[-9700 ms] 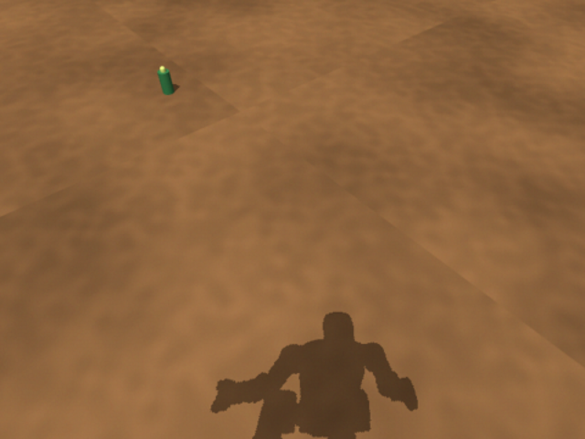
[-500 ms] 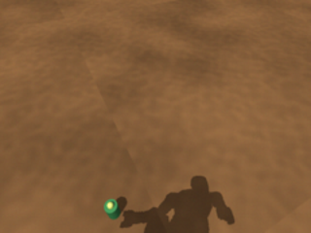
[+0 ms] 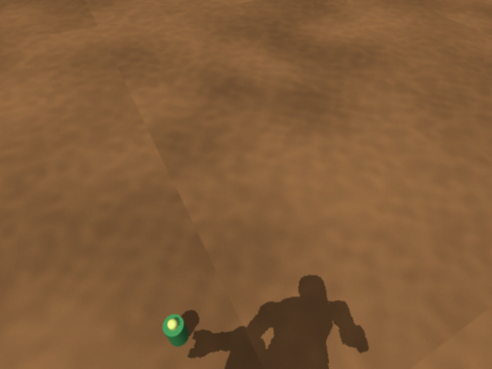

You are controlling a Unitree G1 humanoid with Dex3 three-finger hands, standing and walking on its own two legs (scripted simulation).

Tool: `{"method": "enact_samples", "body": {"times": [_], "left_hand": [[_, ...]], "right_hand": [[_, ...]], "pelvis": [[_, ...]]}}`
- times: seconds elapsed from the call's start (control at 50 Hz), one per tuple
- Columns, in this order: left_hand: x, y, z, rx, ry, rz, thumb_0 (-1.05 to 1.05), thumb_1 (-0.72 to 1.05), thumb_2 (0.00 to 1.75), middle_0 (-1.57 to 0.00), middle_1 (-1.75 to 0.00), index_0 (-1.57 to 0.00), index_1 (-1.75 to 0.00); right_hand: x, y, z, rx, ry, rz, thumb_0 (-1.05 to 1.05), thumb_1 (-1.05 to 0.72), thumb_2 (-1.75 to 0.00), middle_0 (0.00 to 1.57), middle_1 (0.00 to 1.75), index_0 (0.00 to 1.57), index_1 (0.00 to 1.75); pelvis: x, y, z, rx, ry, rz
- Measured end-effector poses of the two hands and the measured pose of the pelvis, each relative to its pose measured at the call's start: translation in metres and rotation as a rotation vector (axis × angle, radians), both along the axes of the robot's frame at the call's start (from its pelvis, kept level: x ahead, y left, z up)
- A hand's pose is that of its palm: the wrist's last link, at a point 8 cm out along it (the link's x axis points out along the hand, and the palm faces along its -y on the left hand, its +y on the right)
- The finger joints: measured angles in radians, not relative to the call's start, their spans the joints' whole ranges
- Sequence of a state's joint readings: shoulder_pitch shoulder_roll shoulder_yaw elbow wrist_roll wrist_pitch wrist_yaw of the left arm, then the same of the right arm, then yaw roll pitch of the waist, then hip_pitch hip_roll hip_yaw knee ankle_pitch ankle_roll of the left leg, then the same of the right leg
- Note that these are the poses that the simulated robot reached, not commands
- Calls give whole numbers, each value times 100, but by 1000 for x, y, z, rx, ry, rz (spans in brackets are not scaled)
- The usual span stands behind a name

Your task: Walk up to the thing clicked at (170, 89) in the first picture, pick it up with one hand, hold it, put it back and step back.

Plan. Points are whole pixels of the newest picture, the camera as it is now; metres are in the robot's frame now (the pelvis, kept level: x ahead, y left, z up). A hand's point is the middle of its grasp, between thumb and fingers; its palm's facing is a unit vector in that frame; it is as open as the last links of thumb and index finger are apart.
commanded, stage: go down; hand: left
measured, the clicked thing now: (175, 329) +0.36 +0.23 -0.70
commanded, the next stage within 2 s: none
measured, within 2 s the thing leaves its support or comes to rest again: neither
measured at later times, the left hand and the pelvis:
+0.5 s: hand out of the picture +0.13 +0.28 -0.20, palm faces +0.07 -0.94 -0.32, open 16.2 cm; pelvis -0.02 +0.01 -0.06, yaw +0 degrees
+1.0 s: hand out of the picture +0.13 +0.31 -0.23, palm faces +0.14 -0.94 -0.31, open 17.3 cm; pelvis -0.03 +0.01 -0.12, yaw +1 degrees
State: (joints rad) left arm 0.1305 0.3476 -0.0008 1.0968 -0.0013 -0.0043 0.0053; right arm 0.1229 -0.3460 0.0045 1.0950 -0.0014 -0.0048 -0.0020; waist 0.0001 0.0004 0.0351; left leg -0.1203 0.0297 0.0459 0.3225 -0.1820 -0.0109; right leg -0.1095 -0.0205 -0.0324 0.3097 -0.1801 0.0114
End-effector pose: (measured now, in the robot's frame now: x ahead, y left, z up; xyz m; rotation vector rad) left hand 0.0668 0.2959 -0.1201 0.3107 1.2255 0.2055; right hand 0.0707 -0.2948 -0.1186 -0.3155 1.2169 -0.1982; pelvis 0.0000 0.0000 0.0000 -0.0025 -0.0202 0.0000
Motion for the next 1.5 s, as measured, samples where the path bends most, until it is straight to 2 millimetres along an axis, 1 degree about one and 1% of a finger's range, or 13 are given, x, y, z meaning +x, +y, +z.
{"method": "enact_samples", "body": {"times": [0.08, 0.16, 0.24, 0.38, 0.48, 0.58, 0.76, 0.94, 1.0, 1.06, 1.24, 1.36, 1.5], "left_hand": [[29, -4, -4, -9, -88, 41, 0, 80, 79, -14, -22, -14, -22], [61, 0, -10, -15, -140, 20, 0, 61, 60, -8, -15, -9, -15], [75, 9, -13, -5, -168, 13, 0, 38, 41, -6, -11, -7, -10], [66, 26, -30, -2, -150, 37, 0, -1, 20, -6, -9, -7, -7], [53, 32, -41, -15, -170, 26, 0, -25, 11, -7, -9, -8, -8], [47, 33, -47, -15, -194, 23, -1, -42, 6, -8, -8, -9, -7], [43, 38, -51, -7, -200, 42, -1, -52, 3, -10, -7, -10, -7], [40, 50, -63, -13, -223, 61, -1, -53, 4, -10, -8, -10, -8], [46, 60, -77, -16, -269, 73, -1, -54, 4, -9, -9, -10, -8], [59, 74, -95, -22, -353, 64, -1, -55, 4, -9, -9, -10, -8], [106, 108, -145, -40, -613, 11, -1, -51, 3, -8, -5, -8, -5], [111, 122, -166, -50, -677, 20, -2, -51, 3, -6, -4, -6, -4], [118, 138, -182, -56, -771, 34, -2, -53, 5, -5, -5, -5, -4]], "right_hand": [[6, 13, -2, 15, -86, 12, 1, -94, -91, 21, 30, 20, 30], [5, 26, -9, 39, -117, 2, 1, -96, -91, 20, 30, 20, 30], [-1, 35, -14, 55, -136, -19, 1, -96, -91, 21, 30, 20, 30], [7, 40, -27, 52, -196, -8, 1, -93, -90, 21, 30, 20, 30], [26, 40, -33, 27, -266, 22, 1, -90, -90, 21, 30, 20, 30], [49, 47, -36, 11, -337, 58, 1, -89, -89, 21, 30, 20, 30], [78, 62, -35, 10, -450, 112, 1, -87, -89, 21, 30, 20, 30], [75, 64, -51, 7, -473, 138, 1, -87, -89, 21, 30, 20, 30], [70, 60, -66, -4, -464, 158, 1, -88, -89, 21, 30, 20, 30], [65, 54, -90, -19, -447, 180, 1, -89, -89, 21, 30, 20, 30], [44, 36, -179, -54, -323, 208, 1, -90, -90, 21, 30, 20, 30], [28, 33, -226, -42, -251, 212, 1, -90, -90, 21, 30, 20, 30], [11, 29, -263, -47, -204, 229, 1, -89, -89, 21, 30, 20, 30]], "pelvis": [[-10, 0, -6, -2, 47, 14], [-16, -1, -15, -4, 111, 9], [-15, -1, -23, -6, 147, 2], [-16, 5, -44, -17, 206, 1], [-18, 9, -61, -25, 241, 5], [-19, 12, -72, -33, 264, 9], [-19, 12, -85, -46, 289, 17], [-25, 11, -103, -52, 330, 19], [-31, 10, -118, -51, 365, 18], [-38, 9, -141, -49, 411, 16], [-59, 6, -217, -52, 525, 4], [-70, 3, -250, -53, 563, -3], [-82, -2, -280, -54, 584, -7]]}}
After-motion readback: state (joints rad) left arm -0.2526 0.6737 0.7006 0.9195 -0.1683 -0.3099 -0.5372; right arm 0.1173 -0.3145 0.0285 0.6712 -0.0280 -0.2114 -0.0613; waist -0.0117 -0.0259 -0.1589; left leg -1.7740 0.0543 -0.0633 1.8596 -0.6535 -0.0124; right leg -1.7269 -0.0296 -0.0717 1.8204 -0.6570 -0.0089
